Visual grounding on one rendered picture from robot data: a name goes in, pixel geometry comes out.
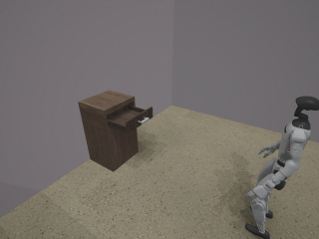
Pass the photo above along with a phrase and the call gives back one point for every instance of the robot left hand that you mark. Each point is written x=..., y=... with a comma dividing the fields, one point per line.
x=258, y=190

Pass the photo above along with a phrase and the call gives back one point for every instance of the robot right shin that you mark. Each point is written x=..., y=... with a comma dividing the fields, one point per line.
x=266, y=199

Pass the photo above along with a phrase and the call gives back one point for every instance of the robot left forearm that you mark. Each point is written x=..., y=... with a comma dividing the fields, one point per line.
x=280, y=175

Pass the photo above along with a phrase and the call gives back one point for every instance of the left robot foot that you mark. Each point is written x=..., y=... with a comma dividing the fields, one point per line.
x=255, y=230

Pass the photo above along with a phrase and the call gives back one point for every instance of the robot right hand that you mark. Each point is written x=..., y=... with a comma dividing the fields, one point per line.
x=268, y=148

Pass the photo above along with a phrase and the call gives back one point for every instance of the handle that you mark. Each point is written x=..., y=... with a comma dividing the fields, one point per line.
x=145, y=120

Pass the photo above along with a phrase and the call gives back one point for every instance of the cabinet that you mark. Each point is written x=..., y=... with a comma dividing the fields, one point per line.
x=107, y=147

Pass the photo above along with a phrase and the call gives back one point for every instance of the robot left upper arm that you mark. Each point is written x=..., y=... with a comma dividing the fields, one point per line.
x=297, y=141

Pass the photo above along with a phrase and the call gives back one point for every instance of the robot right forearm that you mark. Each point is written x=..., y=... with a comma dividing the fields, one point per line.
x=276, y=144

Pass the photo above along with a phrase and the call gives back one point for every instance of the drawer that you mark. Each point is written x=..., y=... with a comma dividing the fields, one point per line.
x=127, y=118

